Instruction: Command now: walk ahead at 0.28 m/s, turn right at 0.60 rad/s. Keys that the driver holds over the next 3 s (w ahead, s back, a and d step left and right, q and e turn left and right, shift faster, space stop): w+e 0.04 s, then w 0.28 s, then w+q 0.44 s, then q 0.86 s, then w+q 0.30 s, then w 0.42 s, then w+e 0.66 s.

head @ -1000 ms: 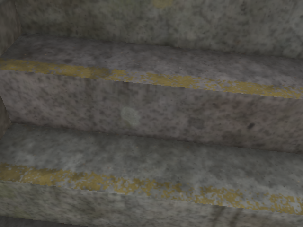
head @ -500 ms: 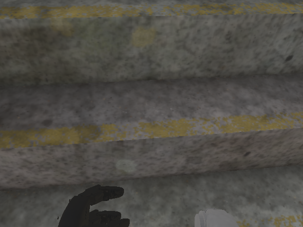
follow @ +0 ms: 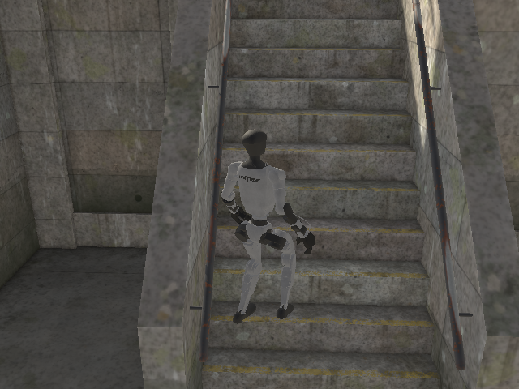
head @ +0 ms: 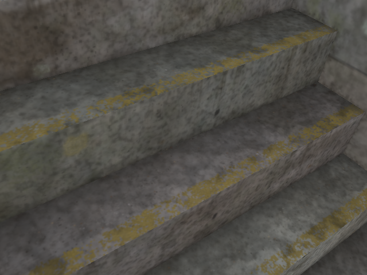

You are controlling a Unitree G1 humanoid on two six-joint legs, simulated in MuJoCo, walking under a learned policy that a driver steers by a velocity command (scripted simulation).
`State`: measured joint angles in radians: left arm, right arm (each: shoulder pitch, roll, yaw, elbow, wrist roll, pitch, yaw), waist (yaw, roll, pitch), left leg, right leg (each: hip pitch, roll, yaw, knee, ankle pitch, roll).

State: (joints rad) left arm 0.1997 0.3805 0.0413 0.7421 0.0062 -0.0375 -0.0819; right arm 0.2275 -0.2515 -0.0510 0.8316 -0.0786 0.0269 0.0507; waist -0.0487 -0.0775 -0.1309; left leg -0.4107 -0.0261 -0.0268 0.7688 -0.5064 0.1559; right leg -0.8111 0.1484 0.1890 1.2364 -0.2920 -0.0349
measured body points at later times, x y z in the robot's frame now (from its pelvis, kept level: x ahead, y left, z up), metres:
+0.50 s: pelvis +0.12 -0.10 +0.01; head +0.12 -0.09 +0.46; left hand +0.27 +0.13 -0.12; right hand +0.07 -0.32 -0.14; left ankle +0.04 +0.08 -0.49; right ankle +0.16 -0.16 -0.71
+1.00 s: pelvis +0.27 -0.11 +0.13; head +0.27 -0.10 +0.58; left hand +0.30 +0.17 -0.01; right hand +0.49 -0.32 +0.04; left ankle +0.28 +0.02 -0.49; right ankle +0.21 -0.19 -0.62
